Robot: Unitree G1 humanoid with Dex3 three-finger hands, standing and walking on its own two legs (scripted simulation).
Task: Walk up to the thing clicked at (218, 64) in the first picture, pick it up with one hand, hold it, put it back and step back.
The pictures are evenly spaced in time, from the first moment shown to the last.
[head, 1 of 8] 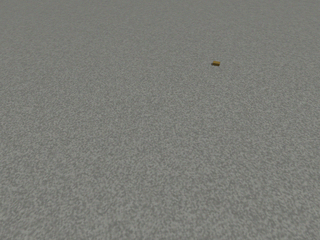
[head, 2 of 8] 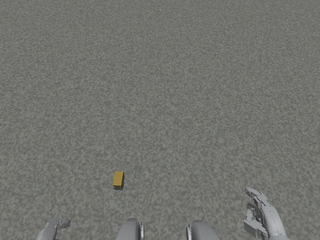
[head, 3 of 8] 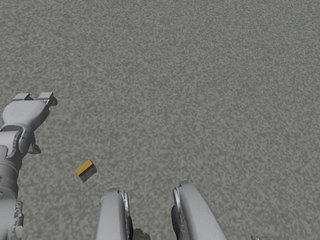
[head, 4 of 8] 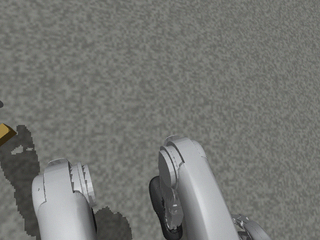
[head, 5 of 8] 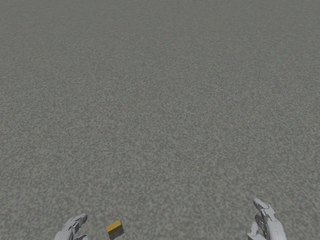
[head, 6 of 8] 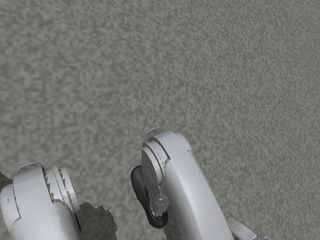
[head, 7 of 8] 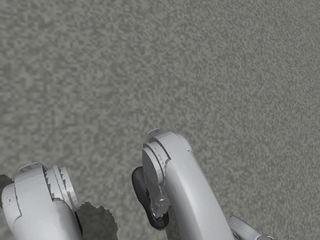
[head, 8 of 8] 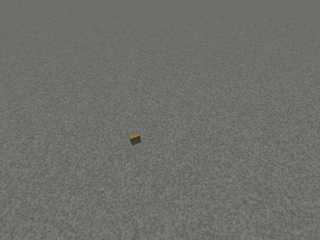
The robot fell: no
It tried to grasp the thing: yes
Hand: left
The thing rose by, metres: 0.68
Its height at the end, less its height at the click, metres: +0.01
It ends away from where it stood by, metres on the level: 0.10
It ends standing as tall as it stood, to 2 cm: yes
